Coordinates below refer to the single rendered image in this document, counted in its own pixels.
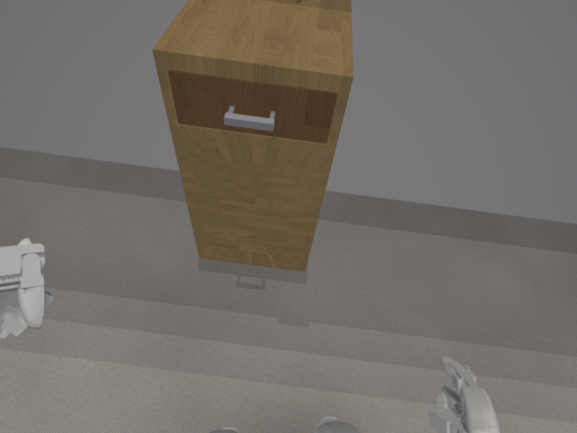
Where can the robot right shin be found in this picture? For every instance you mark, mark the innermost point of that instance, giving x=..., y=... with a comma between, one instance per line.
x=324, y=420

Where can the robot left hand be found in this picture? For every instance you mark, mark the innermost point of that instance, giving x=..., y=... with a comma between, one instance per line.
x=20, y=269

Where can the handle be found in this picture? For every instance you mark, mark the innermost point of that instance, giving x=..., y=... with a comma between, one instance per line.
x=248, y=121

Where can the drawer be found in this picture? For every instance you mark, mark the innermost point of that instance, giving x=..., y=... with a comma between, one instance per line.
x=300, y=113

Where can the robot right hand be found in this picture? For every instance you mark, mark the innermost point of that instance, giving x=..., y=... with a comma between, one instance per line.
x=471, y=411

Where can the cabinet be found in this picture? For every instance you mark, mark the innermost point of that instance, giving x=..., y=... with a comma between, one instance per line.
x=255, y=199

